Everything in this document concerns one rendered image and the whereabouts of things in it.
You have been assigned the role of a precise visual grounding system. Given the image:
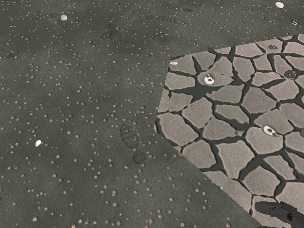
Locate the right robot hand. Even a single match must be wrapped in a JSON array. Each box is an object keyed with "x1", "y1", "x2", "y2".
[{"x1": 255, "y1": 201, "x2": 304, "y2": 228}]

